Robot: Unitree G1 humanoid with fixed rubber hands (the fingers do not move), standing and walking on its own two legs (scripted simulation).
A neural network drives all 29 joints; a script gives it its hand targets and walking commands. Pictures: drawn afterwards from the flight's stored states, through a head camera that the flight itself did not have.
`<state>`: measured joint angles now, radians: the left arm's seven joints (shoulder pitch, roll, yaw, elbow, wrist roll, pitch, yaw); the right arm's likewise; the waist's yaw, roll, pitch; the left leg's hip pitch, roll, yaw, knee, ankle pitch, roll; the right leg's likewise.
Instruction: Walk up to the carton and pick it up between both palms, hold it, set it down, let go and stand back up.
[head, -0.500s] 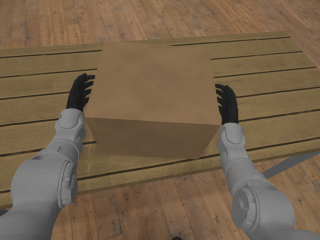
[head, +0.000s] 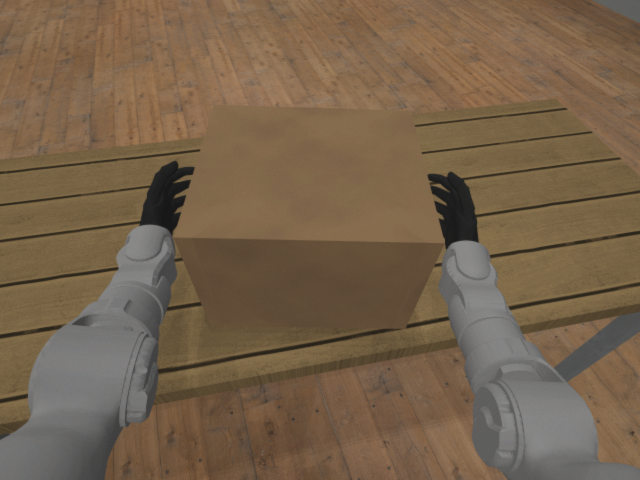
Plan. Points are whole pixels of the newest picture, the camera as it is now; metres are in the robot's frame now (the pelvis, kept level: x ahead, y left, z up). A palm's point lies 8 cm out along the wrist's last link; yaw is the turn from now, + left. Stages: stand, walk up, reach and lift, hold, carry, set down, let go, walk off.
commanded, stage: reach and lift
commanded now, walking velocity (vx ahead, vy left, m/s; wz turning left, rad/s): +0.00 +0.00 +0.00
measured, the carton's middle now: (310, 218) +0.49 -0.04 +0.04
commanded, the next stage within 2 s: none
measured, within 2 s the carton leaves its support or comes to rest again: neither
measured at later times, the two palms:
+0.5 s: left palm (150, 230) +0.43 +0.17 +0.11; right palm (460, 222) +0.39 -0.22 +0.11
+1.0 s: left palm (122, 233) +0.39 +0.18 +0.15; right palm (470, 210) +0.37 -0.21 +0.15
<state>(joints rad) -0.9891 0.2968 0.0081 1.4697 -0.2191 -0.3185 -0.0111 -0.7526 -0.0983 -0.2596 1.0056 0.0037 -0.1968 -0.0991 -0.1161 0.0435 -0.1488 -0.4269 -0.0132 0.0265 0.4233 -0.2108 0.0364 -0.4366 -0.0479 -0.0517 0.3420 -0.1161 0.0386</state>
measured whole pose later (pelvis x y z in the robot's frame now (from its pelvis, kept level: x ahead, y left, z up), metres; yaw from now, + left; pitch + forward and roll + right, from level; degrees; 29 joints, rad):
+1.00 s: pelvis +0.00 -0.01 +0.01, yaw +1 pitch -3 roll -1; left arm -0.63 0.12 0.31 0.55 0.14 0.32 -0.02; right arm -0.62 -0.10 -0.21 0.67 0.04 0.12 -0.06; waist -0.08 -0.04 -0.02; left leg -0.07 0.00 0.00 0.32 -0.20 0.02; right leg -0.07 -0.03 -0.06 0.23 -0.11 0.03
